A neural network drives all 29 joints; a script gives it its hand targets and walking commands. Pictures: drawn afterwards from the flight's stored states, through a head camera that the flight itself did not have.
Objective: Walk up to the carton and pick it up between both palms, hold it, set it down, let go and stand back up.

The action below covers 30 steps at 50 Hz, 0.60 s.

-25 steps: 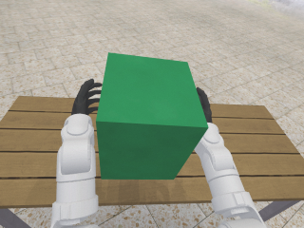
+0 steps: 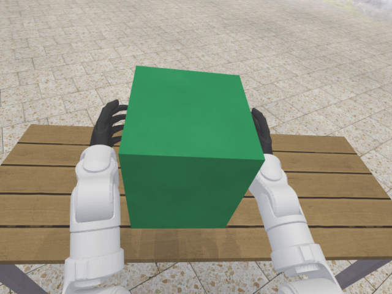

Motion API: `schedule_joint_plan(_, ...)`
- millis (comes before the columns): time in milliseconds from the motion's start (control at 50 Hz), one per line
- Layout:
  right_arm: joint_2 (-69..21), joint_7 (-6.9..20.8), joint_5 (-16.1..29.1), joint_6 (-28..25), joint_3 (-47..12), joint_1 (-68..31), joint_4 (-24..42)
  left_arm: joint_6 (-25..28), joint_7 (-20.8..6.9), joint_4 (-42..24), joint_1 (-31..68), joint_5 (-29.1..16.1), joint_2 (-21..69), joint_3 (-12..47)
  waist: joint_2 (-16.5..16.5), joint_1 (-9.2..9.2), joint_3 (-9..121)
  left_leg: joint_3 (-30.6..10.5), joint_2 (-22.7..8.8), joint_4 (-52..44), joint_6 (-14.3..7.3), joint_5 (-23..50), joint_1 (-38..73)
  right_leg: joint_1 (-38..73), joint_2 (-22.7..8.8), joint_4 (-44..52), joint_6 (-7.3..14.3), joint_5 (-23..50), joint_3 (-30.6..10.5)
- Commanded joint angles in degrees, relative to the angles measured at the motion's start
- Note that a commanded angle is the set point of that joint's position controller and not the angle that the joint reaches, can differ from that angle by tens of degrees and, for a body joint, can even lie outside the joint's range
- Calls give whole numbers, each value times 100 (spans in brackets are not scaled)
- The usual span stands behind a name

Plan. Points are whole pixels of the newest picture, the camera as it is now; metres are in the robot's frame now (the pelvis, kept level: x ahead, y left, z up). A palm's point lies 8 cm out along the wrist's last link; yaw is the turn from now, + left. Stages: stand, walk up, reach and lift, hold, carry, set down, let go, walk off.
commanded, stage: hold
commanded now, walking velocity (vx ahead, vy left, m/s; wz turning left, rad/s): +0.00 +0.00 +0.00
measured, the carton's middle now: (184, 153) +0.37 +0.00 +0.13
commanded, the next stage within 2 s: none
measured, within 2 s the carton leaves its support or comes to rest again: neither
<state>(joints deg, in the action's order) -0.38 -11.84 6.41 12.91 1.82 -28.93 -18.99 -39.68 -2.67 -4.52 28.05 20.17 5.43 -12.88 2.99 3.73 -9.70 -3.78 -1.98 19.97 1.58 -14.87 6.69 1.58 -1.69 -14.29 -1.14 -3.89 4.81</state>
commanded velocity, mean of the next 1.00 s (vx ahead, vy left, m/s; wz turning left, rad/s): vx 0.00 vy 0.00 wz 0.00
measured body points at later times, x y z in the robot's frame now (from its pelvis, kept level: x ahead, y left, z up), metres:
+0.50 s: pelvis +0.00 -0.01 +0.00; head -0.02 +0.02 +0.45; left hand +0.37 +0.14 +0.18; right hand +0.37 -0.15 +0.16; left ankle -0.02 +0.14 -0.75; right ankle +0.06 -0.14 -0.75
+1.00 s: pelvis +0.00 +0.00 +0.00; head -0.01 +0.03 +0.45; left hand +0.37 +0.15 +0.17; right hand +0.37 -0.15 +0.16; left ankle -0.02 +0.14 -0.75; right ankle +0.06 -0.14 -0.75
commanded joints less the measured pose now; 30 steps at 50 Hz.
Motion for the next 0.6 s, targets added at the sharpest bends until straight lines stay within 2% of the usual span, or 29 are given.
schedule_joint_plan(0, -2692, 632, 402, -479, -2564, -4376, 2084, 253, -773, -702, 3297, -931, 2520, 2695, -463, 46, 2736, 591, 433, -372, 137, 2328, -938, 2084, 423, -247, 60, 946, 230)
schedule_joint_plan(20, -2694, 612, 414, -435, -2598, -4397, 1920, 253, -771, -495, 3355, -938, 2457, 2704, -442, 42, 2624, 610, 413, -388, 126, 2218, -1032, 2089, 375, -250, 109, 915, 183)
schedule_joint_plan(40, -2678, 626, 232, -305, -2332, -4309, 1321, 242, -814, -144, 3681, -855, 2342, 2566, -443, 176, 2066, 640, 465, -524, 81, 1587, -1285, 1910, 323, -182, 59, 296, 182)
schedule_joint_plan(60, -2706, 675, 239, -328, -2316, -4238, 1469, 248, -773, -351, 3547, -863, 2511, 2625, -558, 99, 2233, 595, 379, -684, 31, 1528, -1378, 1997, 423, -239, 87, 326, 219)
schedule_joint_plan(80, -2541, 700, 40, -254, -2055, -4229, 1137, 160, -777, 253, 3413, -711, 2342, 2357, -441, 183, 1811, 599, 406, -789, -1, 856, -1666, 1869, 378, -118, 52, -134, 280)
schedule_joint_plan(120, -2608, 757, 9, -209, -1973, -4365, 921, 59, -810, 580, 3374, -539, 2208, 1936, -330, 14, 1331, 718, 414, -1081, -243, 32, -2095, 1885, 293, -148, 10, -551, 152)
schedule_joint_plan(140, -2568, 801, 25, -222, -1938, -4373, 882, 51, -833, 442, 3531, -546, 2117, 1946, -528, -47, 1454, 729, 330, -1207, -277, -163, -2319, 2066, 320, -259, 9, -496, 212)
schedule_joint_plan(160, -2740, 814, 204, -339, -2146, -4464, 1405, 99, -779, -186, 3502, -717, 2464, 2271, -661, 26, 2132, 674, 326, -1012, -166, 597, -1937, 2215, 353, -344, 52, 80, 258)
schedule_joint_plan(180, -2703, 800, 328, -315, -2268, -4661, 1393, 106, -757, -22, 3461, -673, 2420, 2213, -450, -90, 2250, 716, 417, -761, -111, 1171, -1741, 2192, 336, -322, 30, 360, 225)
schedule_joint_plan(200, -2770, 731, 329, -354, -2344, -4582, 1546, 142, -772, -146, 3548, -868, 2499, 2399, -368, 86, 2561, 685, 512, -576, -2, 1775, -1325, 2153, 363, -290, 25, 729, 216)
schedule_joint_plan(220, -2846, 699, 418, -365, -2434, -4665, 1684, 214, -791, -452, 3707, -1018, 2411, 2557, -392, 13, 2945, 579, 498, -410, 21, 2116, -1190, 2306, 373, -313, 40, 920, 195)
schedule_joint_plan(240, -2867, 635, 611, -496, -2620, -4719, 2286, 330, -708, -1119, 3708, -1194, 2684, 2948, -487, 111, 3659, 566, 537, -152, 121, 2876, -777, 2423, 431, -476, 28, 1537, 203)
schedule_joint_plan(260, -2892, 580, 576, -489, -2746, -4626, 2299, 334, -692, -921, 3620, -1231, 2758, 3115, -504, 199, 3735, 489, 519, 7, 206, 3268, -554, 2231, 454, -486, 0, 1770, 188)
schedule_joint_plan(280, -2708, 554, 495, -450, -2672, -4655, 2233, 351, -676, -588, 3486, -1164, 2561, 2944, -495, 115, 3551, 470, 498, -19, 204, 2966, -684, 2124, 447, -418, 20, 1555, 181)
schedule_joint_plan(300, -2770, 553, 366, -336, -2394, -4544, 1650, 339, -685, -403, 3719, -1025, 2440, 2773, -407, 259, 2897, 515, 477, -184, 186, 2241, -959, 1976, 420, -375, 0, 980, 231)
schedule_joint_plan(320, -2737, 578, 239, -244, -2288, -4352, 1311, 304, -717, -106, 3729, -871, 2353, 2531, -285, 181, 2364, 581, 473, -464, 62, 1603, -1263, 1930, 365, -251, -19, 461, 264)
schedule_joint_plan(340, -2694, 634, 187, -211, -2192, -4343, 1297, 281, -722, -226, 3644, -839, 2316, 2510, -297, 176, 2453, 567, 479, -632, -9, 1195, -1293, 1854, 363, -205, 29, 188, 232)
schedule_joint_plan(360, -2619, 678, 37, -128, -1959, -4172, 808, 149, -791, 473, 3364, -644, 2331, 2230, -236, 175, 1694, 628, 431, -875, -66, 547, -1786, 1797, 308, -83, 6, -283, 223)
schedule_joint_plan(380, -2565, 769, 29, -108, -1922, -4399, 757, 130, -804, 576, 3476, -464, 2178, 1900, -320, 32, 1592, 698, 401, -1072, -201, 20, -2013, 1785, 300, -131, 14, -749, 218)
schedule_joint_plan(400, -2661, 801, 46, -156, -1966, -4459, 901, 111, -804, 610, 3495, -546, 2163, 1861, -267, -55, 1670, 729, 344, -1152, -319, -97, -2296, 2043, 330, -279, -26, -521, 252)
schedule_joint_plan(420, -2840, 799, 96, -216, -2183, -4536, 1052, 113, -813, 359, 3499, -590, 2243, 1883, -214, -178, 1804, 737, 347, -1066, -320, 305, -2312, 2301, 315, -328, -12, -133, 167)
schedule_joint_plan(440, -2809, 755, 249, -233, -2276, -4386, 1253, 97, -838, 210, 3394, -690, 2243, 2100, -402, -74, 2092, 747, 424, -952, -214, 847, -2067, 2437, 266, -311, -23, 376, 135)
schedule_joint_plan(460, -2913, 680, 382, -357, -2462, -4392, 1708, 181, -816, -551, 3548, -914, 2484, 2437, -509, 117, 2624, 716, 508, -614, -71, 1966, -1533, 2497, 341, -454, -15, 1184, 211)
schedule_joint_plan(480, -2813, 623, 528, -362, -2575, -4551, 1732, 201, -799, -645, 3575, -945, 2436, 2606, -471, 57, 2947, 655, 510, -292, 108, 2646, -1052, 2357, 390, -460, -6, 1546, 188)
schedule_joint_plan(500, -2799, 550, 586, -354, -2585, -4631, 1787, 193, -787, -599, 3573, -987, 2440, 2666, -277, 131, 3043, 595, 540, -142, 137, 2834, -937, 2328, 432, -444, -16, 1698, 197)
schedule_joint_plan(520, -2788, 520, 714, -404, -2766, -4672, 2360, 247, -746, -848, 3458, -1083, 2506, 2814, -280, 168, 3367, 498, 548, -21, 162, 3160, -724, 2425, 491, -467, -64, 1929, 228)
schedule_joint_plan(540, -2649, 476, 658, -359, -2701, -4647, 2298, 233, -703, -572, 3335, -1028, 2497, 2786, -446, 121, 3346, 471, 513, -34, 186, 2998, -742, 2297, 478, -394, -75, 1681, 196)
schedule_joint_plan(560, -2540, 451, 484, -256, -2491, -4454, 1824, 167, -744, -121, 3158, -877, 2419, 2601, -387, 205, 2617, 502, 507, -235, 145, 2389, -1018, 2175, 433, -306, -71, 1250, 179)
schedule_joint_plan(580, -2645, 466, 407, -204, -2408, -4534, 1676, 182, -780, -37, 3393, -810, 2251, 2401, -274, 115, 2365, 542, 485, -366, 35, 1589, -1341, 2053, 402, -212, -41, 731, 197)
